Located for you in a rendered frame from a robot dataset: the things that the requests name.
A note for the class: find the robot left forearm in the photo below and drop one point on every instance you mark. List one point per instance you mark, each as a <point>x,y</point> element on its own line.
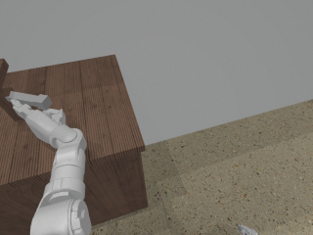
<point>67,175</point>

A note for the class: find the robot left upper arm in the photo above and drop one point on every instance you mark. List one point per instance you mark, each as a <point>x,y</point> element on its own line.
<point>69,217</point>

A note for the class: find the robot left hand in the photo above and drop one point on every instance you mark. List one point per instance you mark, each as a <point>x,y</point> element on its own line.
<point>42,123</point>

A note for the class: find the counter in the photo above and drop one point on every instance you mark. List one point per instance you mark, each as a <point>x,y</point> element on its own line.
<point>94,99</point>

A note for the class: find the tap lever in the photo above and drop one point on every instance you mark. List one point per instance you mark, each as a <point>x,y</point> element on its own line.
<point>42,102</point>

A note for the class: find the robot right hand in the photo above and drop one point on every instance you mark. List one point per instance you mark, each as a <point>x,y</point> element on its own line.
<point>246,231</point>

